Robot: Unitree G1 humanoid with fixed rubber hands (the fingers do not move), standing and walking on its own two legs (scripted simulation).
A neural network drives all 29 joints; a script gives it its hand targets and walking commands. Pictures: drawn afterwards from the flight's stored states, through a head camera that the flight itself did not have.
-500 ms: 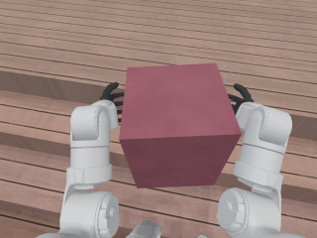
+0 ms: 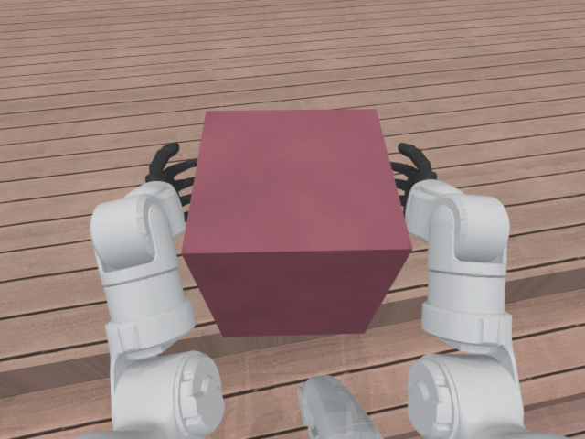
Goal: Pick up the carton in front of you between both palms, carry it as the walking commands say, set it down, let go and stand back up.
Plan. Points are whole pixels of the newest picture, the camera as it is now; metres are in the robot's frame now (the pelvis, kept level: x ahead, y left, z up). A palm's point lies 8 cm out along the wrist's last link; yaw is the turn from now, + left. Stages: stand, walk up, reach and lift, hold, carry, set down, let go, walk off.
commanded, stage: carry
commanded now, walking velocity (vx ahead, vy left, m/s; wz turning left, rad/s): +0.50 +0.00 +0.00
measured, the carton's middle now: (292, 233) +0.37 -0.05 +0.09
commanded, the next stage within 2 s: none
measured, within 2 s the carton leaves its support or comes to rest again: neither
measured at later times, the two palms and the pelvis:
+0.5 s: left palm out of the picture +0.67 +0.17 +0.35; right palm out of the picture +0.71 -0.13 +0.35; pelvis +0.32 -0.03 +0.18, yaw +1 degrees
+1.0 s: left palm out of the picture +1.03 +0.18 +0.52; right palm out of the picture +1.00 -0.12 +0.52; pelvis +0.65 +0.07 +0.34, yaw -2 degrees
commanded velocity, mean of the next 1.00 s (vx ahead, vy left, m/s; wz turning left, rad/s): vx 0.50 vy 0.00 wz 0.00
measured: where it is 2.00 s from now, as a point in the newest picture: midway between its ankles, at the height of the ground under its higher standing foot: (229, 135)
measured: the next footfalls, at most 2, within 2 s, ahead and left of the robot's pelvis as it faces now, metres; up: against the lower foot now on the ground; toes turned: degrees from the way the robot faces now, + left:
right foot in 0.20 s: +0.34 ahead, -0.14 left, +0.17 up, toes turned -5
left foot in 0.70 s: +0.72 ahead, +0.14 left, +0.33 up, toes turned +7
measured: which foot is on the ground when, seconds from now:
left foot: down 0.00-0.28, up 0.30-0.68, down 0.70-1.00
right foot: up 0.00-0.18, down 0.20-0.70, up 0.72-1.00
